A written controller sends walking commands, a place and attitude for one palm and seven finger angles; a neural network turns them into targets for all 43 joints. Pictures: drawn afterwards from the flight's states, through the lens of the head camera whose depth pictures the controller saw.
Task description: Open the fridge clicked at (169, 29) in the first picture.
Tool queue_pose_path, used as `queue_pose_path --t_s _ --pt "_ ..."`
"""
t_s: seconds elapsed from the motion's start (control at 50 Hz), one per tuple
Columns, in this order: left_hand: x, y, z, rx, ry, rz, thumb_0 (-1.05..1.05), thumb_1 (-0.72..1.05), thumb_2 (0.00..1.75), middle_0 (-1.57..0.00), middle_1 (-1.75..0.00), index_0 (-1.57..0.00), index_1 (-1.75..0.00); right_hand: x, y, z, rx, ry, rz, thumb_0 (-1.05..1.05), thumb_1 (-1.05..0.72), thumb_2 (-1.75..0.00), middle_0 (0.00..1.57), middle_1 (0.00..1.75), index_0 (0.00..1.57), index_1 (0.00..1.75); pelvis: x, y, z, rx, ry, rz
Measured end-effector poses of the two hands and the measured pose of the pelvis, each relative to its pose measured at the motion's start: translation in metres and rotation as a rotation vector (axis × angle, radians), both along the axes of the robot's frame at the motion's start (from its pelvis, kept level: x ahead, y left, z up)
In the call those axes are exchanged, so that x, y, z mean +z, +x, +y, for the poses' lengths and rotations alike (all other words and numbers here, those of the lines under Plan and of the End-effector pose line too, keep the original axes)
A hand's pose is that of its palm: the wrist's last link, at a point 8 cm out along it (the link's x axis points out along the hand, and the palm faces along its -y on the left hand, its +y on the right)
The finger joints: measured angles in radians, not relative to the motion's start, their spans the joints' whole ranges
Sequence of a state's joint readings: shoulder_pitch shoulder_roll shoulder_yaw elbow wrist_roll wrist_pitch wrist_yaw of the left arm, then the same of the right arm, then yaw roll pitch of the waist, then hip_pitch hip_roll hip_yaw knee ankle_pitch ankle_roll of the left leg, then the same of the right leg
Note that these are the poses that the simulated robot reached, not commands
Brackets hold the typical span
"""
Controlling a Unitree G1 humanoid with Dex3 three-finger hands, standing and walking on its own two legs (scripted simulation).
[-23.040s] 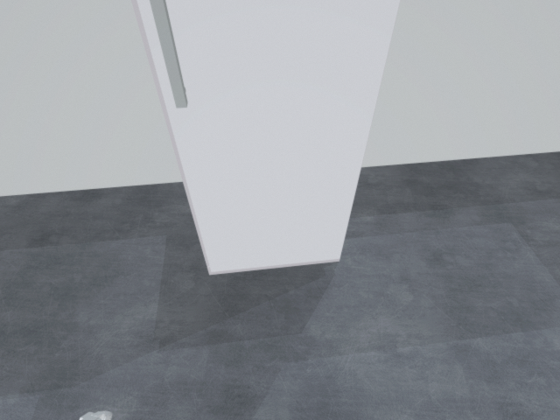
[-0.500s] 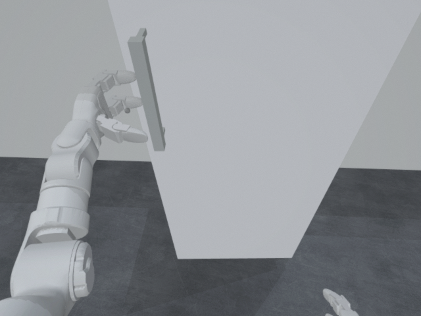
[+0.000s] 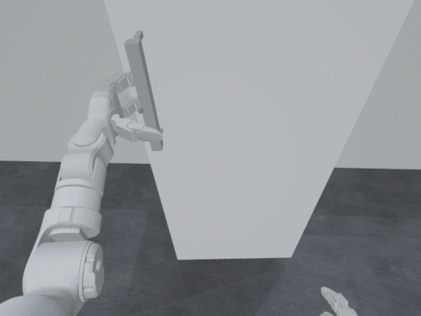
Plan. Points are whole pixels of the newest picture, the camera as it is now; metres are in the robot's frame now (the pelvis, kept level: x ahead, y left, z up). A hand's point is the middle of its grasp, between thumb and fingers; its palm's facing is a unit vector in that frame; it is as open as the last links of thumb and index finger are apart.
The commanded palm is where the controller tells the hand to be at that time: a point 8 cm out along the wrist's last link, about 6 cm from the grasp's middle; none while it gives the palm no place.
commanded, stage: slide the fingers in behind the handle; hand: left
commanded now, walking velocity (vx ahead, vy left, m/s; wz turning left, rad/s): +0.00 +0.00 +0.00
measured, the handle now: (149, 97) +0.48 +0.15 +0.20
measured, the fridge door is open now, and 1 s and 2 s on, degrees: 3 3 4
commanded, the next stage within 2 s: grip the handle and tug to test in 0.92 s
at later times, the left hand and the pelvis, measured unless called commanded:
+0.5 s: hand (154, 110) +0.43 +0.13 +0.20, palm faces -0.01 -1.00 +0.01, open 14.0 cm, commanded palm +0.40 +0.18 +0.20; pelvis +0.00 +0.00 +0.00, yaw +0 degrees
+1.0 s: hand (154, 109) +0.43 +0.13 +0.21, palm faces -0.01 -1.00 +0.00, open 14.0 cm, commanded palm +0.40 +0.18 +0.20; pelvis +0.01 +0.00 +0.00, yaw +0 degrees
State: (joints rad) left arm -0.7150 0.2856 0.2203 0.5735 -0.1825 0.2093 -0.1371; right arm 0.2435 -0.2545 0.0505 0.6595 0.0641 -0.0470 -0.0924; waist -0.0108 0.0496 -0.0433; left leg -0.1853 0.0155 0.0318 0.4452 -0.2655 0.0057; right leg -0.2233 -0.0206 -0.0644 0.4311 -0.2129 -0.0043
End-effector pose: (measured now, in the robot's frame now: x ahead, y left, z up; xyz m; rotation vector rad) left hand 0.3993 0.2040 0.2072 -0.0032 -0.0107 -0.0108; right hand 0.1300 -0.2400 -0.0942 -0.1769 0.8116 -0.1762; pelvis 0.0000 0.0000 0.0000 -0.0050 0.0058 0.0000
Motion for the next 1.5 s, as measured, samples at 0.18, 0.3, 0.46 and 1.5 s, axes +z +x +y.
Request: queue_pose_path --t_s 0.18,0.3,0.46,1.5 --pt "-0.003 -0.001 0.000 0.016 0.008 0.006 -0.01 -0.50 0.30 -0.30 -1.20 -0.30 -1.20 -0.001 -0.008 -0.004 -0.012 -0.002 0.017 0.01 -0.91 -0.89 0.20 0.30 0.20 0.30 0.000 -0.001 -0.002 -0.003 0.000 -0.006" --pt "0.000 -0.001 -0.007 -0.003 0.002 -0.006 -0.01 -0.50 0.30 -0.30 -1.20 -0.30 -1.20 -0.002 -0.008 -0.006 -0.009 -0.009 0.023 0.01 -0.91 -0.89 0.20 0.30 0.20 0.30 0.000 -0.001 -0.002 0.001 -0.001 -0.005" --pt "-0.004 0.007 -0.021 -0.006 0.000 0.018 -0.01 -0.50 0.30 -0.30 -1.20 -0.30 -1.20 -0.002 -0.004 -0.004 -0.006 -0.005 0.015 0.01 -0.91 -0.89 0.20 0.30 0.20 0.30 0.000 -0.001 -0.002 0.000 0.001 0.001" --pt "0.001 -0.001 -0.023 0.009 0.011 -0.002 0.00 0.23 0.61 -0.37 -1.30 -0.36 -1.29 0.000 0.005 0.004 0.008 0.011 0.014 0.01 -0.91 -0.89 0.20 0.30 0.20 0.30 0.001 0.002 -0.001 -0.001 0.000 -0.014"
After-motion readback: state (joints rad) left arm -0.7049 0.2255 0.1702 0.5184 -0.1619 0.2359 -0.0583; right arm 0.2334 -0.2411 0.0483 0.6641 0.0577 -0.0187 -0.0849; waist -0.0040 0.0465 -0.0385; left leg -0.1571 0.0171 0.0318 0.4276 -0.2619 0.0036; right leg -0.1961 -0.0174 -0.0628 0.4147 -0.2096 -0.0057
